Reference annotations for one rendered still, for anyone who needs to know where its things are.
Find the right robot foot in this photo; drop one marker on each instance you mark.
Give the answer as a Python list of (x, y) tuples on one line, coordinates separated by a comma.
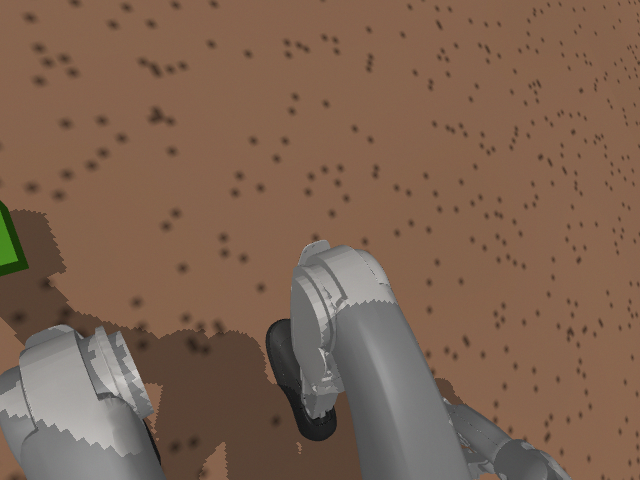
[(287, 374)]

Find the right robot arm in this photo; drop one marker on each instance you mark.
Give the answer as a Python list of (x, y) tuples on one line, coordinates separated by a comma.
[(519, 460)]

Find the carton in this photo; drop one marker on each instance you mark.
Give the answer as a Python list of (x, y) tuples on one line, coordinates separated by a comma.
[(12, 258)]

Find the right robot hand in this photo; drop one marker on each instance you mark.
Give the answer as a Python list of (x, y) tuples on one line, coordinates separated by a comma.
[(478, 433)]

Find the left robot foot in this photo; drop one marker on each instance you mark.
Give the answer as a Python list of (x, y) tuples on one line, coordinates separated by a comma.
[(153, 443)]

